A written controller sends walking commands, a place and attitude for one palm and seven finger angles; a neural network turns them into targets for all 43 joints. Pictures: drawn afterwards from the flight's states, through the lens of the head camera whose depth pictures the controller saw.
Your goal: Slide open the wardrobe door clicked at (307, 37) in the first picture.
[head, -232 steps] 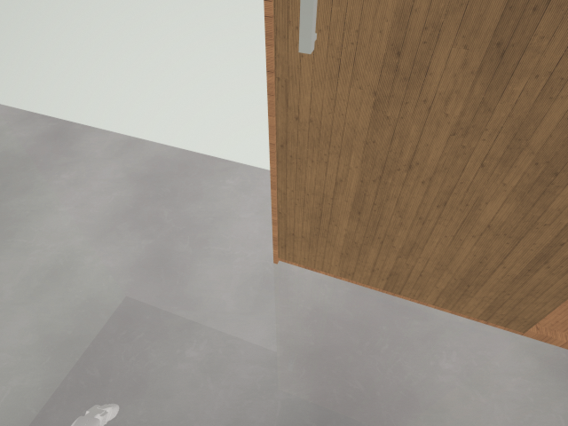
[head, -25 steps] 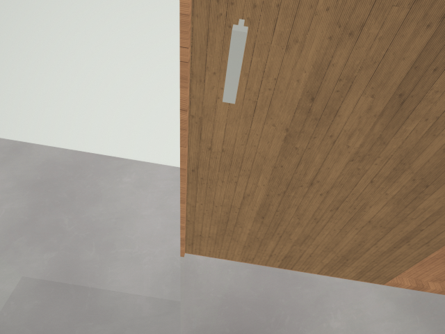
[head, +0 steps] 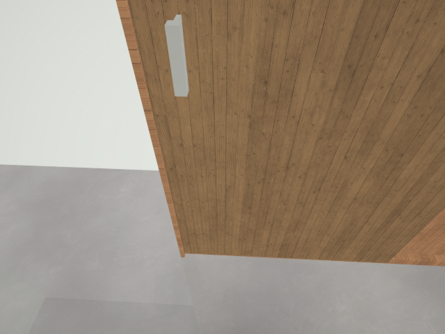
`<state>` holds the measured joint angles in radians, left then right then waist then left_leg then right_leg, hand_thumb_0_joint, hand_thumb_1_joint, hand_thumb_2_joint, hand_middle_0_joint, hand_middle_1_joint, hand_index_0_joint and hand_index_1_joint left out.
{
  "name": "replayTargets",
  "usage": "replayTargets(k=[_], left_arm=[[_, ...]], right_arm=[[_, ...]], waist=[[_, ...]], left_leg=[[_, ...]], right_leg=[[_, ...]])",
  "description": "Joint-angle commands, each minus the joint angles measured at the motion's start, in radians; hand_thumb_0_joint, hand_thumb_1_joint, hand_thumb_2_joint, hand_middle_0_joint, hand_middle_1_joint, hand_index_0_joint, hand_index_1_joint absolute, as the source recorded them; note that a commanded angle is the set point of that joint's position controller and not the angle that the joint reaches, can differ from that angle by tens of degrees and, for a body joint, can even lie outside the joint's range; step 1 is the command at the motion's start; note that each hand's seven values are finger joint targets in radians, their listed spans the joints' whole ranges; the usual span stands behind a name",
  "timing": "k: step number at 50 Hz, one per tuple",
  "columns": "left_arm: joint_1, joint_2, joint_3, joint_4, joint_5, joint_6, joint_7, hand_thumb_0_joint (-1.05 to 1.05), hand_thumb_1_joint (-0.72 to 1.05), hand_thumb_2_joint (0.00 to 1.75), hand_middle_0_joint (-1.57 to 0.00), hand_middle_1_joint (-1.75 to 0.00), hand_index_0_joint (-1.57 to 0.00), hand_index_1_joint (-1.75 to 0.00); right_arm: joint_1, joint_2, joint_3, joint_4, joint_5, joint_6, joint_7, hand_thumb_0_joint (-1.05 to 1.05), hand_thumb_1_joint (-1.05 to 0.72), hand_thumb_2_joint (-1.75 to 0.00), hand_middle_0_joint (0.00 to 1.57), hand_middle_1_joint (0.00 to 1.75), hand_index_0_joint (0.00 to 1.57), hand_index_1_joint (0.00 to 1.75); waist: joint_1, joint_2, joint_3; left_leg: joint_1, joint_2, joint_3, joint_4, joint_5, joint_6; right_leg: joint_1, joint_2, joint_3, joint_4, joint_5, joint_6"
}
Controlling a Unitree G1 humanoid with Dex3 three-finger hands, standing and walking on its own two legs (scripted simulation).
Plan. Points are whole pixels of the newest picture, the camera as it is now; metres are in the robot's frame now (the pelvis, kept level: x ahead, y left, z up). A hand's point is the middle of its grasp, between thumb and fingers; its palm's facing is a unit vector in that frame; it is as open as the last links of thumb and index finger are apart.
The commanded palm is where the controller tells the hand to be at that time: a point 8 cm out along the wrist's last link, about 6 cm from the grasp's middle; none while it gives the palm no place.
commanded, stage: come to a stop and stand still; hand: left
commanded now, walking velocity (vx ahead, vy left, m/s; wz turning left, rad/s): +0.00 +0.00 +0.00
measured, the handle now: (179, 56) +0.58 +0.10 +0.24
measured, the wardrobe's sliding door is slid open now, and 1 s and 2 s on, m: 0.00 0.00 0.00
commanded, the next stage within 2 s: look again from close up in 0.80 s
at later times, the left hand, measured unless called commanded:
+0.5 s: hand out of the picture -0.03 +0.10 -0.18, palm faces +0.08 -0.99 -0.11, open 7.3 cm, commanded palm none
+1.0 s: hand out of the picture +0.01 +0.15 -0.18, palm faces +0.02 -0.98 -0.19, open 7.3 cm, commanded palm none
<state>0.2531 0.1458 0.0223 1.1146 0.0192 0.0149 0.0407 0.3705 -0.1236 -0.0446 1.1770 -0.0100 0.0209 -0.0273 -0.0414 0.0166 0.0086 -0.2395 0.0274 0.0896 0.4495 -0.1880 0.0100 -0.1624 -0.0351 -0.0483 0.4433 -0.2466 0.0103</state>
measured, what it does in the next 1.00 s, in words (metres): stands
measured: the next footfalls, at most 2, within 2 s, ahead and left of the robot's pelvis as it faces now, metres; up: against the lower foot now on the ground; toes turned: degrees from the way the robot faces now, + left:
none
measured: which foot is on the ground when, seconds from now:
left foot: down 0.00-1.00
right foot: down 0.00-1.00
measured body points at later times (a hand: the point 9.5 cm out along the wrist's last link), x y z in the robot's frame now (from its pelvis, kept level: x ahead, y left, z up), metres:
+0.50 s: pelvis +0.02 -0.03 +0.00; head +0.02 -0.03 +0.45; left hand -0.03 +0.16 -0.16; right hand +0.00 -0.24 -0.16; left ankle +0.04 +0.11 -0.74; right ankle -0.01 -0.13 -0.74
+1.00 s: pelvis +0.02 -0.01 +0.00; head +0.03 -0.02 +0.45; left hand +0.01 +0.20 -0.16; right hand +0.02 -0.23 -0.17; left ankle +0.04 +0.11 -0.74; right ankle -0.01 -0.12 -0.74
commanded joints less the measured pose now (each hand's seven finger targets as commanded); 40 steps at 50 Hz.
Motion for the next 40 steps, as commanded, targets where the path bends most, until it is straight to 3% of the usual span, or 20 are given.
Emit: replayTargets(k=[1, 4, 8, 16, 27, 40], left_arm=[[0.047, 0.089, 0.008, -0.019, -0.011, -0.025, 0.001, 0.00, 0.90, 0.90, -0.20, -0.30, -0.20, -0.30], [0.067, 0.058, -0.001, -0.016, -0.015, -0.030, 0.000, 0.00, 0.90, 0.90, -0.20, -0.30, -0.20, -0.30], [0.110, 0.058, -0.003, -0.004, -0.015, -0.030, 0.000, 0.00, 0.90, 0.90, -0.20, -0.30, -0.20, -0.30], [0.144, 0.041, -0.003, 0.010, -0.014, -0.038, 0.001, 0.00, 0.90, 0.90, -0.20, -0.30, -0.20, -0.30], [0.170, 0.028, -0.006, 0.023, -0.009, -0.040, 0.004, 0.00, 0.90, 0.90, -0.20, -0.30, -0.20, -0.30], [0.150, 0.056, -0.003, 0.009, -0.010, -0.037, 0.005, 0.00, 0.90, 0.90, -0.20, -0.30, -0.20, -0.30]], right_arm=[[0.061, -0.031, 0.010, -0.025, -0.014, -0.012, 0.003, 0.00, -0.90, -0.90, 0.20, 0.30, 0.20, 0.30], [0.081, -0.034, 0.017, -0.009, -0.010, -0.022, -0.001, 0.00, -0.90, -0.90, 0.20, 0.30, 0.20, 0.30], [0.050, -0.041, 0.018, -0.013, -0.005, -0.027, -0.005, 0.00, -0.90, -0.90, 0.20, 0.30, 0.20, 0.30], [0.021, -0.041, 0.018, -0.020, -0.002, -0.031, -0.013, 0.00, -0.90, -0.90, 0.20, 0.30, 0.20, 0.30], [-0.013, -0.052, 0.018, -0.031, -0.002, -0.032, -0.016, 0.00, -0.90, -0.90, 0.20, 0.30, 0.20, 0.30], [-0.021, -0.077, 0.024, -0.032, -0.002, -0.037, -0.015, 0.00, -0.90, -0.90, 0.20, 0.30, 0.20, 0.30]], waist=[[0.009, -0.237, 0.150], [0.009, -0.113, 0.134], [0.030, -0.041, 0.124], [0.030, -0.018, 0.068], [0.035, -0.032, 0.094], [0.043, -0.025, 0.086]], left_leg=[[0.017, 0.040, -0.046, 0.003, -0.040, -0.014], [0.040, 0.064, -0.066, -0.049, 0.034, -0.015], [0.025, 0.079, -0.074, -0.072, 0.048, -0.017], [0.073, 0.085, -0.074, -0.068, 0.081, -0.018], [0.083, 0.089, -0.078, -0.076, 0.104, -0.016], [0.083, 0.094, -0.086, -0.093, 0.134, -0.010]], right_leg=[[-0.225, -0.145, 0.173, -0.274, -0.276, -0.071], [-0.184, -0.099, 0.123, -0.198, -0.130, -0.057], [-0.125, -0.082, 0.107, -0.171, -0.047, -0.044], [-0.084, -0.079, 0.099, -0.165, 0.038, -0.041], [-0.077, -0.076, 0.090, -0.164, 0.093, -0.037], [-0.029, -0.075, 0.072, -0.143, 0.138, -0.034]])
